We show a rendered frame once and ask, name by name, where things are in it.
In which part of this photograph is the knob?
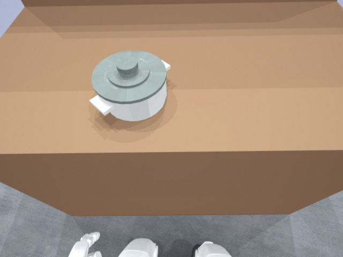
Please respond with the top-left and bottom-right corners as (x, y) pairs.
(116, 56), (138, 74)

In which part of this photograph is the table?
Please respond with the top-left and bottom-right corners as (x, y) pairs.
(0, 0), (343, 216)

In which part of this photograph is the robot left thigh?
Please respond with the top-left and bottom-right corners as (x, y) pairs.
(118, 238), (158, 257)

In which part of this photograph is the robot right thigh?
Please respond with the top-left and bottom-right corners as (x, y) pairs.
(195, 244), (231, 257)

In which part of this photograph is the lid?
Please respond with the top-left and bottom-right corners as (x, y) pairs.
(91, 50), (167, 104)

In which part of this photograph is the left robot hand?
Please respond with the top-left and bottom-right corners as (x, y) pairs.
(68, 232), (102, 257)

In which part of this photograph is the pot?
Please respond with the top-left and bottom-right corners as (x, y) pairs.
(90, 61), (170, 122)

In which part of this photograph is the robot thigh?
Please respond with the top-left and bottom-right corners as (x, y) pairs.
(118, 238), (158, 257)
(195, 244), (231, 257)

